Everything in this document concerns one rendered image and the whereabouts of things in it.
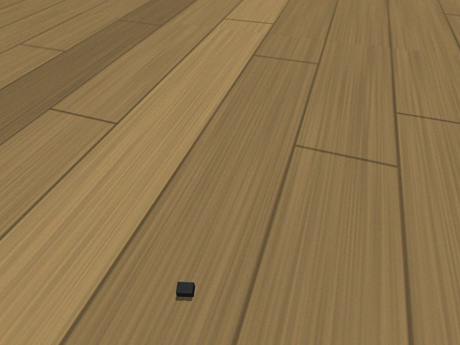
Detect small box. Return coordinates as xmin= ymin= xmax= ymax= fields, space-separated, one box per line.
xmin=176 ymin=282 xmax=195 ymax=297

